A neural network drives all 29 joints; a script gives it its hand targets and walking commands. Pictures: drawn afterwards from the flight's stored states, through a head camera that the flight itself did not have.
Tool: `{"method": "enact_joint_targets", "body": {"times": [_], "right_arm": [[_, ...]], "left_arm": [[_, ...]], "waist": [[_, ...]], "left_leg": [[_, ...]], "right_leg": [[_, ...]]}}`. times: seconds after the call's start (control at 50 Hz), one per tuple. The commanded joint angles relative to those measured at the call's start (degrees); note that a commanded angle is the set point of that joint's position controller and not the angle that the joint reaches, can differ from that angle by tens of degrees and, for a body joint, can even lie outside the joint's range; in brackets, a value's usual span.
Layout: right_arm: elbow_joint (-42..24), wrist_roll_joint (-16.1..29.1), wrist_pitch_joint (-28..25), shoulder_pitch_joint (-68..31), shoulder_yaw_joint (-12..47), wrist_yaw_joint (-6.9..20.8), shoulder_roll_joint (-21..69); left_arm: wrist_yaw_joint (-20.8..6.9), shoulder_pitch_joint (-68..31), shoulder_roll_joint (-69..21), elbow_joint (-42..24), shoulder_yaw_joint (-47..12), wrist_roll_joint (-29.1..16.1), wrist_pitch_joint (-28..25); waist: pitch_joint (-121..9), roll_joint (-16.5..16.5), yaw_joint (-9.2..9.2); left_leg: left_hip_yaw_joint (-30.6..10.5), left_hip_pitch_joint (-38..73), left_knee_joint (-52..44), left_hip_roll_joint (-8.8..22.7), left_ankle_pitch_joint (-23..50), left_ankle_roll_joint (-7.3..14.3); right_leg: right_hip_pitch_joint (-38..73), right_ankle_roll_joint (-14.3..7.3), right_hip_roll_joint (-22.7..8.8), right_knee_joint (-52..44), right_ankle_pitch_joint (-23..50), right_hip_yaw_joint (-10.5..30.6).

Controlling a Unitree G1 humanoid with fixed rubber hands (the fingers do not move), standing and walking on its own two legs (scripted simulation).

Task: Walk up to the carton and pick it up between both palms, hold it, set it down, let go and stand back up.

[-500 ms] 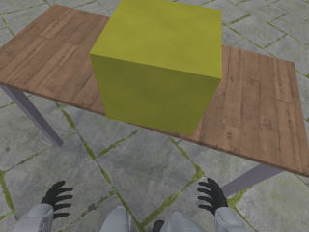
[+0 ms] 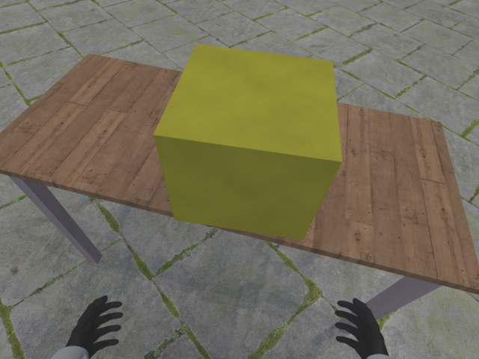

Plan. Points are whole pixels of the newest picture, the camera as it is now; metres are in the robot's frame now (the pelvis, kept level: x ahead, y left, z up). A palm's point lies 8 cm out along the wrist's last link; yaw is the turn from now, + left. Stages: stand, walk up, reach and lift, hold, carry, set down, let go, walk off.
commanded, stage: reach and lift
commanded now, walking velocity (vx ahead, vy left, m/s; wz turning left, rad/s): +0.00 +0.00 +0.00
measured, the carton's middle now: (250, 143) +0.51 +0.03 +0.04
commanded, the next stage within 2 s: none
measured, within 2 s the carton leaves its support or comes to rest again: neither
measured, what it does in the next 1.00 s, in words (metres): stands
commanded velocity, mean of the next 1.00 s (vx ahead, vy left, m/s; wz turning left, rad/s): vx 0.00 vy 0.00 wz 0.00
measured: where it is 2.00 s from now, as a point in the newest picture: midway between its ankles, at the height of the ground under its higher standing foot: outside the picture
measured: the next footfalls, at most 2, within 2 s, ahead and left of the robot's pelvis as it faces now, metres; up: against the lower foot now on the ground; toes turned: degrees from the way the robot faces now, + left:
none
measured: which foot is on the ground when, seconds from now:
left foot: down 0.00-1.00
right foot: down 0.00-1.00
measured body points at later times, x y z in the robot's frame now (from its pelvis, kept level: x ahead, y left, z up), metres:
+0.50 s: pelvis +0.04 +0.03 +0.01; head +0.04 +0.05 +0.46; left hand +0.19 +0.29 -0.04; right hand +0.20 -0.19 -0.03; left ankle +0.02 +0.12 -0.74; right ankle +0.03 -0.07 -0.74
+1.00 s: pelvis +0.03 +0.04 +0.01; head +0.03 +0.05 +0.46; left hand +0.25 +0.28 +0.00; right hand +0.24 -0.19 +0.01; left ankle +0.02 +0.12 -0.74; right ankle +0.03 -0.07 -0.74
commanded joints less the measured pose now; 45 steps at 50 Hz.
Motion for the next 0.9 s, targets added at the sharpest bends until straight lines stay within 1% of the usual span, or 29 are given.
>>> {"method": "enact_joint_targets", "body": {"times": [0.0,0.04,0.12,0.22,0.32,0.34,0.42,0.5,0.58,0.62,0.68,0.82,0.84,0.88], "right_arm": [[-7.0,1.9,-5.5,-2.8,-0.6,-0.5,-5.1],[-6.0,2.3,-6.2,-2.2,-0.8,-0.8,-6.0],[-6.3,3.1,-7.9,-2.1,-1.5,-0.7,-7.6],[-7.2,3.3,-10.2,-1.3,-2.7,0.4,-8.7],[-9.4,4.4,-12.7,0.1,-2.7,1.3,-9.0],[-9.8,4.5,-13.2,0.0,-3.0,1.4,-9.3],[-11.0,5.0,-14.4,0.1,-3.4,1.7,-9.8],[-12.4,6.2,-15.2,-0.3,-4.1,1.7,-10.6],[-12.7,7.3,-15.5,-1.3,-4.8,1.7,-11.5],[-13.8,7.7,-15.5,-2.7,-5.4,1.7,-12.2],[-13.8,8.3,-14.7,-4.3,-5.6,1.6,-12.5],[-16.6,10.0,-14.1,-9.9,-5.9,1.4,-13.3],[-16.0,10.4,-14.1,-10.1,-5.8,1.4,-13.3],[-16.1,10.6,-14.2,-12.1,-6.0,1.3,-13.7]], "left_arm": [[-0.4,-1.9,9.7,-9.0,3.7,-0.2,-5.5],[-0.8,-0.7,9.5,-9.0,3.9,0.3,-5.9],[-1.0,0.4,8.4,-10.2,3.8,0.8,-6.9],[-0.8,0.7,7.0,-12.4,2.6,0.8,-9.4],[-0.5,1.5,7.0,-14.1,1.8,-0.1,-13.8],[-0.4,1.4,7.1,-14.3,1.7,-0.3,-14.7],[-0.1,1.4,7.5,-14.2,0.9,-1.1,-18.0],[0.1,1.2,8.3,-14.8,0.2,-2.1,-20.5],[0.3,-0.1,8.8,-14.4,-0.4,-3.0,-22.1],[0.5,-1.8,9.1,-14.6,-0.8,-3.7,-22.7],[0.7,-3.5,9.0,-13.1,-1.3,-4.5,-23.1],[0.9,-10.4,9.9,-13.3,-1.9,-6.6,-25.2],[0.9,-10.7,9.7,-12.5,-2.0,-6.8,-25.5],[0.9,-13.2,10.1,-12.3,-2.1,-7.3,-26.3]], "waist": [[-9.9,6.3,-0.18],[-9.2,6.9,-0.10],[-7.4,7.2,-0.26],[-6.5,7.0,-0.85],[-7.5,6.4,-0.90],[-8.0,6.2,-1.15],[-7.6,6.0,-1.12],[-8.7,6.9,-0.98],[-8.1,7.8,-1.14],[-8.0,7.9,-1.27],[-6.9,7.5,-1.23],[-8.9,6.4,-1.30],[-8.7,6.4,-1.14],[-9.9,6.4,-1.44]], "left_leg": [[-1.5,2.4,-7.4,-0.7,11.0,0.8],[-1.6,4.8,-7.8,-1.3,14.7,0.2],[-2.1,8.7,-8.3,-1.6,19.4,-1.0],[-2.8,11.6,-8.4,-1.1,22.8,-1.8],[-3.5,12.5,-8.1,-0.7,25.4,-1.9],[-3.7,12.7,-8.0,-0.6,25.5,-1.9],[-4.3,12.4,-8.2,-0.2,24.8,-1.9],[-4.7,12.5,-7.9,0.1,25.0,-2.1],[-5.3,12.1,-8.2,0.4,23.4,-2.2],[-5.6,12.0,-8.5,0.7,21.9,-2.2],[-5.9,10.5,-9.2,1.1,18.8,-1.8],[-6.2,9.6,-9.3,1.3,15.9,-1.4],[-6.2,9.3,-9.3,1.4,15.9,-1.3],[-6.5,9.2,-9.1,1.5,15.5,-1.3]], "right_leg": [[9.9,3.5,-2.8,-8.8,4.9,7.4],[10.5,3.3,-2.0,-9.5,7.2,6.9],[10.0,2.9,-0.9,-10.9,9.6,6.2],[8.5,2.0,-0.2,-12.5,10.4,6.1],[8.6,1.5,-0.4,-12.9,13.0,6.8],[8.7,1.3,-0.3,-12.9,13.0,6.8],[8.3,0.8,-0.4,-13.3,12.1,7.4],[8.9,0.4,-0.5,-13.1,12.0,8.0],[8.4,-0.1,-0.6,-13.1,10.0,8.3],[7.9,-0.2,-0.6,-13.1,8.8,8.3],[7.7,-0.4,-0.7,-12.9,6.7,8.5],[7.2,-0.3,-1.2,-11.8,5.8,9.1],[7.1,-0.4,-1.2,-11.7,5.9,9.2],[7.2,-0.3,-1.3,-11.4,5.8,9.3]]}}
